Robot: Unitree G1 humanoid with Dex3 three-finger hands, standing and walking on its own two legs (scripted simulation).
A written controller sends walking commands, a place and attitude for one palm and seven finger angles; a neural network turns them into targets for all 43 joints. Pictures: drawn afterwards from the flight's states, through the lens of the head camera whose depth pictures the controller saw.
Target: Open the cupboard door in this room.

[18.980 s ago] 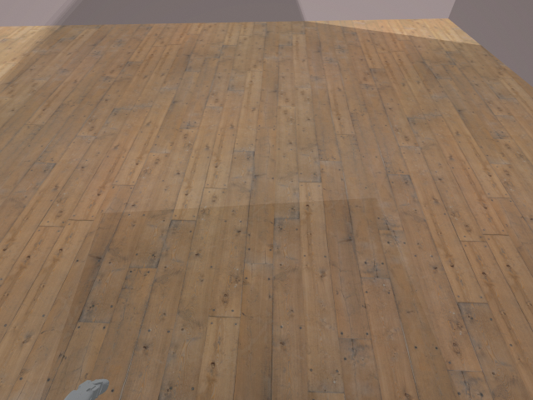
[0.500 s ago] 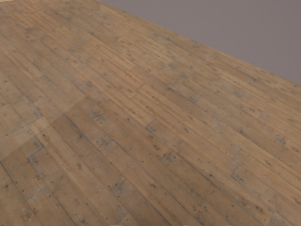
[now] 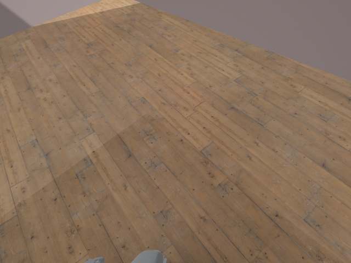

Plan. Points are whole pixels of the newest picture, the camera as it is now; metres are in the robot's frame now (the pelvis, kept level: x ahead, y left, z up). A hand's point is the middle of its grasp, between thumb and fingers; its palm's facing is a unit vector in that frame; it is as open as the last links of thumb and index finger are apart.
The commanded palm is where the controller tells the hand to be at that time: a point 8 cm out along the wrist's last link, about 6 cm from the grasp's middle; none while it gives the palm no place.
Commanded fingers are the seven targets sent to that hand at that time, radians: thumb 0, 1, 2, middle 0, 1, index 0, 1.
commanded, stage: turn or walk to find it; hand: left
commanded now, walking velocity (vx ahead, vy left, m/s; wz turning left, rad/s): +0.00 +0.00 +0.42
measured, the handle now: out of the picture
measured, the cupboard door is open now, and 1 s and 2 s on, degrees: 0 0 0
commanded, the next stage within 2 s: stand and wait in 1.94 s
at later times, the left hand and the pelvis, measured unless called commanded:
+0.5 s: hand out of the picture -0.02 +0.27 -0.17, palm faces +0.26 -0.94 -0.24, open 7.4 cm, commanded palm none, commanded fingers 0.00 0.90 0.90 -0.20 -0.30 -0.20 -0.30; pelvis -0.02 +0.05 +0.00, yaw +12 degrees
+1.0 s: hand out of the picture -0.02 +0.18 -0.14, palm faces +0.43 -0.86 -0.27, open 7.4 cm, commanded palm none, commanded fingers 0.00 0.90 0.90 -0.20 -0.30 -0.20 -0.30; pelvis -0.01 -0.02 +0.00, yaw +26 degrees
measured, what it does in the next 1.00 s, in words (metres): steps on the spot, turning left: left foot, then right foot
